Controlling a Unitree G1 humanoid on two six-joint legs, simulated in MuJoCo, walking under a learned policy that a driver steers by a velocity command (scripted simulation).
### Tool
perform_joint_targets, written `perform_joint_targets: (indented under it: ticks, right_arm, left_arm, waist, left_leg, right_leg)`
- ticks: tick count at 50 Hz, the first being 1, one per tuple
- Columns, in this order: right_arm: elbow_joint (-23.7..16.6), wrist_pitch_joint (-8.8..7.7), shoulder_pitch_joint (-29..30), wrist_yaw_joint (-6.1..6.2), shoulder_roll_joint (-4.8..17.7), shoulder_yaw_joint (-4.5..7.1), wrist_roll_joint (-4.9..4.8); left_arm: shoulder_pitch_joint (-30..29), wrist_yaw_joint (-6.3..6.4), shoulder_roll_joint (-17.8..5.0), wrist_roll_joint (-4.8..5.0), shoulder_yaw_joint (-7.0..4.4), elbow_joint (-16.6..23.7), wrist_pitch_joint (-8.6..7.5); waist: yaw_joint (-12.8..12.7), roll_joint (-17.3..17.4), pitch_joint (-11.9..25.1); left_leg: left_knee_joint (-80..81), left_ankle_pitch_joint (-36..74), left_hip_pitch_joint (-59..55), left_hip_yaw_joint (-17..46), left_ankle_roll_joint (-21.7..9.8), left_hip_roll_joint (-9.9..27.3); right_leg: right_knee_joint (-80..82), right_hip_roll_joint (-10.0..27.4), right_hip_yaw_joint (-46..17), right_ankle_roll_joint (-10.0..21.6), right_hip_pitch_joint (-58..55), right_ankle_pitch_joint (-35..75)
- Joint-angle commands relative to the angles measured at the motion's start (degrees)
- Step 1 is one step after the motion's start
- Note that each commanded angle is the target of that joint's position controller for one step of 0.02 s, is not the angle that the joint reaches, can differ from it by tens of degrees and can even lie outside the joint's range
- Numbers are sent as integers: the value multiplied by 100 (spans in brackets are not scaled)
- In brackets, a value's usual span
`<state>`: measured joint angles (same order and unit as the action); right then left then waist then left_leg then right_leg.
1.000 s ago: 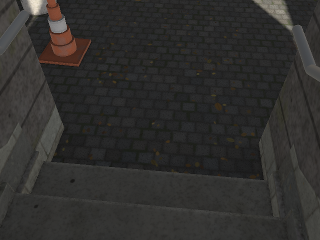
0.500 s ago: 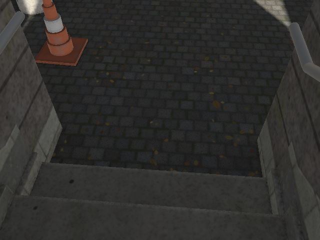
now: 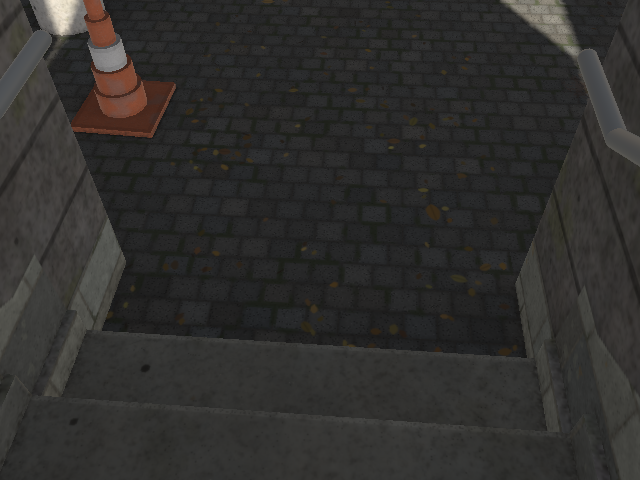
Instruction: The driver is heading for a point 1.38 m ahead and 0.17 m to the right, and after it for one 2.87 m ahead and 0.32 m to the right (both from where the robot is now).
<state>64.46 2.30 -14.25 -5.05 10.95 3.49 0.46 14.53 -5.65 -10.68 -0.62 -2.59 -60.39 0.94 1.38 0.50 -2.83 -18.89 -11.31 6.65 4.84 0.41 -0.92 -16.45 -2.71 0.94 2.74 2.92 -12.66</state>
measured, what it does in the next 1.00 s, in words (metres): stands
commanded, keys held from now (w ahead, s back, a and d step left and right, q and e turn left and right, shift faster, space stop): no key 0.72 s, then w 0.28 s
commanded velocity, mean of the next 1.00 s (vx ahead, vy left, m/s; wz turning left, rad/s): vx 0.06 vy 0.00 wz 0.00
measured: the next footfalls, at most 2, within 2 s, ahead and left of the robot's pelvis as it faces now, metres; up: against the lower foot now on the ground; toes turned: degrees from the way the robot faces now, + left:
left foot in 1.30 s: +0.32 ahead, +0.21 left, -0.17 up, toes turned +7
right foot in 1.80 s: +0.31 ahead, -0.05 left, -0.17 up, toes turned -19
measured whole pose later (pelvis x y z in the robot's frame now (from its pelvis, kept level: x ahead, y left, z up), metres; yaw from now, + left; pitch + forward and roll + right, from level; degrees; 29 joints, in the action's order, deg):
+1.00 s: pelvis +0.04 +0.02 -0.02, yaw +1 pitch +0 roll +0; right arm 63.2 -2.9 -22.7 -0.8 9.1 5.8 3.7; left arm 27.5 1.0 -8.0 -4.2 -3.6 -65.9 -4.4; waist -1.3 0.4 0.3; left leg -44.6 -29.4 16.5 1.4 -7.7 -1.6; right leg -26.5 -1.8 1.2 4.4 4.1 -22.2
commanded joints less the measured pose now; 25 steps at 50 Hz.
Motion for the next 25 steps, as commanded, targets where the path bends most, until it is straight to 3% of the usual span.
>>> perform_joint_targets:
  ticks: [1, 8, 9, 25]
  right_arm:
    - [-10, -1, -374, -5, 489, 77, 0]
    - [121, 27, -513, -24, 394, 63, -3]
    - [137, -3, -543, -12, 361, 47, 10]
    - [231, 17, -788, -31, 236, 20, -15]
  left_arm:
    - [385, 8, -516, -6, -78, 28, -14]
    - [582, 14, -401, -22, -42, -143, 29]
    - [623, 19, -436, -78, -64, -148, 45]
    - [977, -11, -181, -87, -10, -503, 101]
  waist:
    - [-6, -45, -17]
    - [-5, -46, -69]
    - [-41, 46, -75]
    - [-72, -65, -188]
  left_leg:
    - [257, 1108, 343, -321, -176, -117]
    - [295, 1133, 309, -309, -188, -127]
    - [294, 1164, 319, -322, -148, -150]
    - [426, 1008, 341, -302, -163, -203]
  right_leg:
    - [178, 118, -43, -149, -200, 1363]
    - [211, 103, -29, -166, -123, 1277]
    - [192, 125, -31, -145, -138, 1390]
    - [189, 124, -13, -185, -15, 1169]
Velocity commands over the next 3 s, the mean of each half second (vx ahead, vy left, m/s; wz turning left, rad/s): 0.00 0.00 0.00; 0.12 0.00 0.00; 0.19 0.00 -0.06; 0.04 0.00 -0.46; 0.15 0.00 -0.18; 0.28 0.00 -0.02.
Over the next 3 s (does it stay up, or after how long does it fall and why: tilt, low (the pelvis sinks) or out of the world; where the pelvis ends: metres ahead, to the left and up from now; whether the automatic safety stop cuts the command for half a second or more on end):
stays up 0.41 0.05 -0.20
